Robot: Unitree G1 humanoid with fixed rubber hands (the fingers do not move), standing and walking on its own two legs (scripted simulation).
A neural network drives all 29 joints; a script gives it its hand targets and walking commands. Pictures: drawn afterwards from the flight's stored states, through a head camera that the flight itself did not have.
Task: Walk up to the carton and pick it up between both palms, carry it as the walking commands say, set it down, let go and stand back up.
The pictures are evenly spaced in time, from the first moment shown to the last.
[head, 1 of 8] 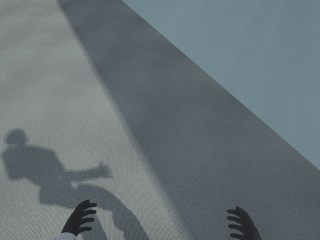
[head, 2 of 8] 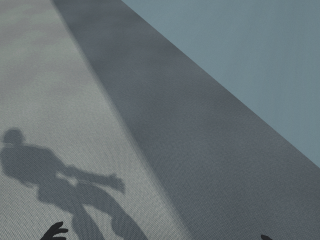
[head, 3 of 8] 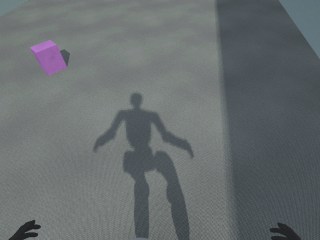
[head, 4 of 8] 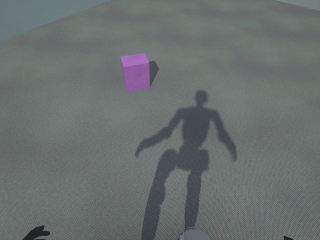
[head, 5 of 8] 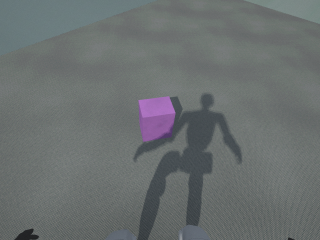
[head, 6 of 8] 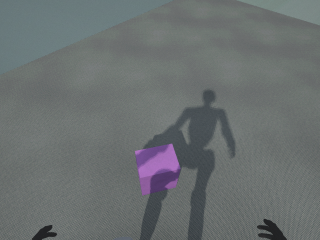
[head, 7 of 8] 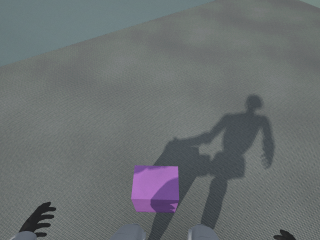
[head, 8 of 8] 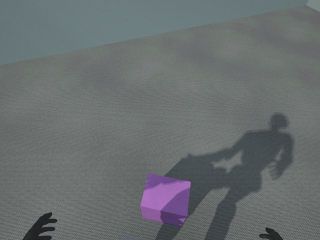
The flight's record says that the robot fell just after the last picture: no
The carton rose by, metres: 0.00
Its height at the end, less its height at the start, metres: +0.00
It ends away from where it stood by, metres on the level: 0.00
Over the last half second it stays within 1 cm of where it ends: yes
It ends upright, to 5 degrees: yes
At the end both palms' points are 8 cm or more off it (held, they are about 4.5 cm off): yes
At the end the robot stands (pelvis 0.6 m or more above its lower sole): yes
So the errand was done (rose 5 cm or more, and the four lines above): no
